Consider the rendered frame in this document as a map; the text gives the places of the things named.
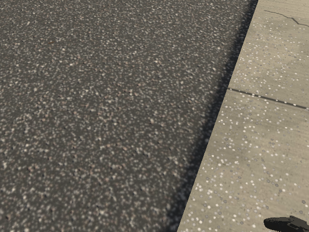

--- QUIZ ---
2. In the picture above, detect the robot right hand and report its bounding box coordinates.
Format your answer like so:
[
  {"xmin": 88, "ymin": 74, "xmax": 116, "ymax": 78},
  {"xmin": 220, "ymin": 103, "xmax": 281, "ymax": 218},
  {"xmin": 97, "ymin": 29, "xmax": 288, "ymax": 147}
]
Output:
[{"xmin": 264, "ymin": 216, "xmax": 309, "ymax": 232}]

